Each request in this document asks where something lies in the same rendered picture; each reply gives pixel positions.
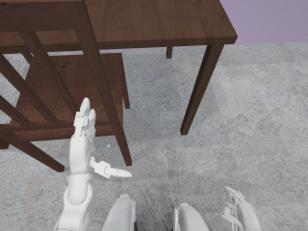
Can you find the robot left forearm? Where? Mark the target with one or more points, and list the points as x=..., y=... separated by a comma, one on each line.
x=78, y=198

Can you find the chair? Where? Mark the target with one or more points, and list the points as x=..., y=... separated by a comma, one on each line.
x=55, y=86

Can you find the left robot shin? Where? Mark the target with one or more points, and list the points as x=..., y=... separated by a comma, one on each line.
x=127, y=196

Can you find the robot left hand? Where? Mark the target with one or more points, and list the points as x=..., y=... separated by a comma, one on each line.
x=81, y=146

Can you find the left robot thigh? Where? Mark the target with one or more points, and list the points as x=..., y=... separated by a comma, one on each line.
x=121, y=215

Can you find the robot right hand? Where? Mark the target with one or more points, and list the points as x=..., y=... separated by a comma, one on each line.
x=240, y=218

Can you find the table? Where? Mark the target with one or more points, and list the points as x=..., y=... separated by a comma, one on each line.
x=130, y=24

